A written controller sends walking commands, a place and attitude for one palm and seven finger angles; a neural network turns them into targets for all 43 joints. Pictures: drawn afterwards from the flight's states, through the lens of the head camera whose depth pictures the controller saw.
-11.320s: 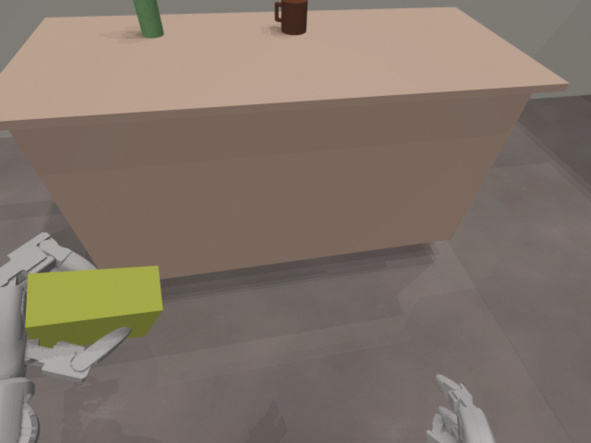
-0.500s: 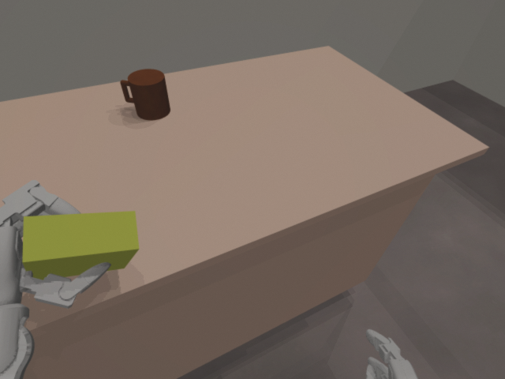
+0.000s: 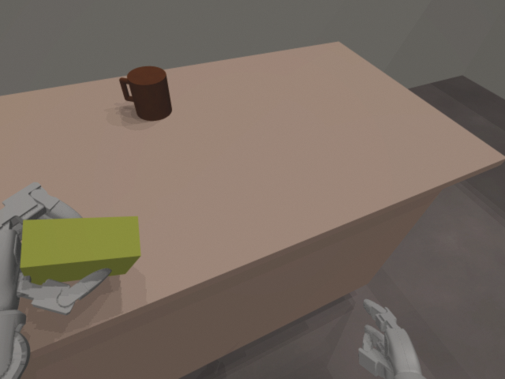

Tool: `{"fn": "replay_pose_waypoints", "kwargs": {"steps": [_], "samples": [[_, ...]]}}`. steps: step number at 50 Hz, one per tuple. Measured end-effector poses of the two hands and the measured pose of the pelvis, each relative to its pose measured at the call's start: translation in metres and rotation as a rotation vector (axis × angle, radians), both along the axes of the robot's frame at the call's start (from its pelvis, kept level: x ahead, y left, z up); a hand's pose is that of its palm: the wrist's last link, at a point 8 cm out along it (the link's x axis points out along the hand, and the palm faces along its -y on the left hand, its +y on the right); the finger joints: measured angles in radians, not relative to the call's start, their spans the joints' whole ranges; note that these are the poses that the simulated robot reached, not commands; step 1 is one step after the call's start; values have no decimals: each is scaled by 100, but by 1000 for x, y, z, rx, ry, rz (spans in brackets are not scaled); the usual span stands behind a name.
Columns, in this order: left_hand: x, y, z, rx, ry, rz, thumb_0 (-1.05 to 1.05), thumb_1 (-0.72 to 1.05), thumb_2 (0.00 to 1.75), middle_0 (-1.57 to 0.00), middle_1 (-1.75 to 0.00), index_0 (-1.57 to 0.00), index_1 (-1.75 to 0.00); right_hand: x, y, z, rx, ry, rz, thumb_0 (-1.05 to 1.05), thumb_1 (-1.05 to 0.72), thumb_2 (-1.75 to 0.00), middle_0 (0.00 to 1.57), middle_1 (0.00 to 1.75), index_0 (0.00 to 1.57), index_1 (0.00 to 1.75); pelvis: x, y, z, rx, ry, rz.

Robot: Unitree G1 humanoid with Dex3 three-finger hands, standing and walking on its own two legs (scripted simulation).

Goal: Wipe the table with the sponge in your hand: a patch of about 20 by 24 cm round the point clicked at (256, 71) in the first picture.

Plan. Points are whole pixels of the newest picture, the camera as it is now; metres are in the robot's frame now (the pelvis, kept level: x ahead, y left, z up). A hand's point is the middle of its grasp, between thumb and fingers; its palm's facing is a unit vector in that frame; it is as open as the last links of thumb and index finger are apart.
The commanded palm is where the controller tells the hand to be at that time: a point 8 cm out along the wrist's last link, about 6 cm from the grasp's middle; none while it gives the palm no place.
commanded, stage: come to a stop and stand still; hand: left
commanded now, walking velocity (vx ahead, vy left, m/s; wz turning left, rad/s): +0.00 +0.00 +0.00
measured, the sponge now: (98, 250) +0.23 +0.22 +0.14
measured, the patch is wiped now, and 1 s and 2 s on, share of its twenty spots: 0.00 0.00 0.00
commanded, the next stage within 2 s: look again from close up in 0.04 s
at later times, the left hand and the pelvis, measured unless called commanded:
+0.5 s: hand (67, 250) +0.21 +0.24 +0.16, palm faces +0.38 -0.83 -0.41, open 9.3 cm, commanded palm +0.15 +0.27 +0.18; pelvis +0.00 -0.01 +0.00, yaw +1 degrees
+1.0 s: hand (45, 254) +0.20 +0.25 +0.18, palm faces +0.46 -0.59 -0.66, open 9.3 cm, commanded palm +0.16 +0.26 +0.21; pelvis -0.03 -0.06 -0.01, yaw +2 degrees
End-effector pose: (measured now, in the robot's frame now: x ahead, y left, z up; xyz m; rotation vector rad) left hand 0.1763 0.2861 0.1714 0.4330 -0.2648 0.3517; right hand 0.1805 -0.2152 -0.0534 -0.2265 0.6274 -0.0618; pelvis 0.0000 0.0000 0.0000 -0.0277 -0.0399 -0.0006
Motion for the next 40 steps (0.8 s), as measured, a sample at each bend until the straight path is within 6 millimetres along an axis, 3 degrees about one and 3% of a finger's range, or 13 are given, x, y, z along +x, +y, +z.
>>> {"fn": "replay_pose_waypoints", "kwargs": {"steps": [11,24,27,31,36,40], "samples": [[-3,1,-1,-12,13,26,0,-44,104,-81,-140,-81,-140,-8,4,-8,11,45,4,1,-90,-90,20,30,21,30,0,-1,1,2,0,4],[-4,-8,0,6,36,16,0,-44,104,-81,-140,-81,-140,-23,-11,-15,10,80,-35,2,-90,-90,20,30,21,30,-1,-7,2,4,3,4],[11,4,23,172,3,-5,0,-44,104,-82,-140,-82,-140,-25,-10,-18,-36,86,41,1,-90,-90,20,30,20,30,-7,-11,-1,8,6,25],[23,23,42,85,23,76,0,-44,104,-82,-140,-81,-140,-20,-15,-21,-11,71,78,2,-90,-90,20,30,21,30,-13,-16,-2,21,-4,-2],[8,-8,26,150,178,36,0,-44,104,-81,-141,-81,-141,-7,-25,-13,27,-23,45,2,-90,-90,20,30,21,30,-18,-20,-5,31,-11,-19],[-14,-29,19,195,190,2,0,-44,104,-81,-140,-81,-140,1,-32,-9,14,-64,39,2,-90,-90,20,30,21,30,-23,-30,-8,38,-16,-8]]}}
